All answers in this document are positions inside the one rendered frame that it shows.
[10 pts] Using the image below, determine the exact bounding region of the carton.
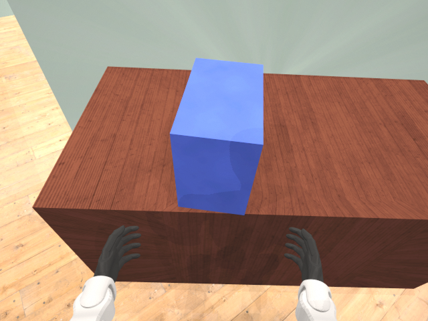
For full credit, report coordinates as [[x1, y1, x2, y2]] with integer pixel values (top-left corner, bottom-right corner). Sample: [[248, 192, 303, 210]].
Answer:
[[170, 58, 263, 215]]

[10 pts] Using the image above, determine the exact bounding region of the robot left forearm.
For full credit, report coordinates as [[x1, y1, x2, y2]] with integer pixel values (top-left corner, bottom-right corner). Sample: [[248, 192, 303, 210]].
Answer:
[[70, 276, 116, 321]]

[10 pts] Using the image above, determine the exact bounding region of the left robot hand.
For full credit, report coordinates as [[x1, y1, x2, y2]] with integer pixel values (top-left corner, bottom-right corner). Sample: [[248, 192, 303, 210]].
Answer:
[[94, 225, 141, 283]]

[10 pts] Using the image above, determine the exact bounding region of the pedestal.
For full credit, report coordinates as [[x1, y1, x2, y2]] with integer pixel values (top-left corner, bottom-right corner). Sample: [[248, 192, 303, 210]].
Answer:
[[32, 66, 428, 289]]

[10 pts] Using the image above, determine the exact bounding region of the right robot hand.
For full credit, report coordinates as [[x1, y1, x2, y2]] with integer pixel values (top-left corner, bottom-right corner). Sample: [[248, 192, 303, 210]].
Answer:
[[284, 227, 324, 283]]

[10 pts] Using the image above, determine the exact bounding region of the robot right forearm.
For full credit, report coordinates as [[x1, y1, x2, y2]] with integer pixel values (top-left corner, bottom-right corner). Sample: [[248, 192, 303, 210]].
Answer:
[[295, 280, 337, 321]]

